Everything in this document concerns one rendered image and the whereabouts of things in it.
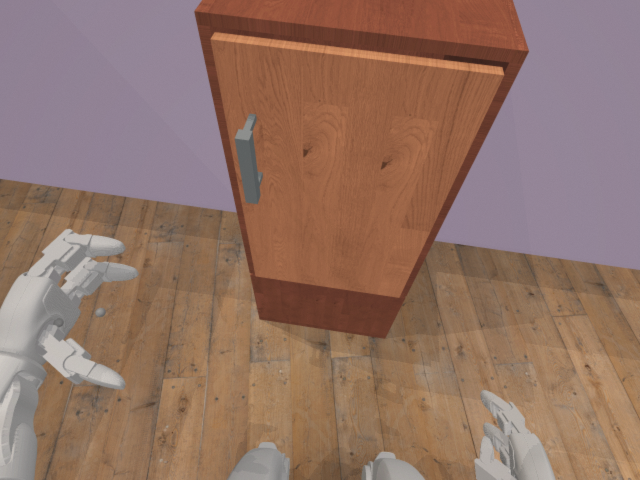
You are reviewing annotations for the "left robot forearm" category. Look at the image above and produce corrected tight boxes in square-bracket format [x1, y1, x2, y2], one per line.
[0, 351, 47, 480]

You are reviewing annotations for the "right robot thigh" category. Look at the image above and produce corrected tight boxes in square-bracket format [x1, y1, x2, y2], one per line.
[361, 458, 425, 480]

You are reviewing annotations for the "robot thigh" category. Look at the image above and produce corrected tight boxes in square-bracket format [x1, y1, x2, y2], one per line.
[227, 448, 290, 480]
[361, 458, 425, 480]

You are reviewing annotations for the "left robot hand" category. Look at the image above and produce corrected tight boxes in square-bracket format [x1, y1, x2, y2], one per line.
[0, 229, 139, 390]

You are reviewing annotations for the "cupboard door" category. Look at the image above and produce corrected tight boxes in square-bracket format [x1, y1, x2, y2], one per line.
[210, 32, 504, 298]

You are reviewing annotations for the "right robot hand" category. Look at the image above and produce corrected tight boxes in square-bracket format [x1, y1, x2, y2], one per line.
[474, 390, 556, 480]

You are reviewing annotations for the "handle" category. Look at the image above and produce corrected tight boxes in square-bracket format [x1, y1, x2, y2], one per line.
[235, 114, 263, 204]

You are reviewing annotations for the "left robot thigh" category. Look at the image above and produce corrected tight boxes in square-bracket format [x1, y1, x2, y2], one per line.
[227, 448, 290, 480]

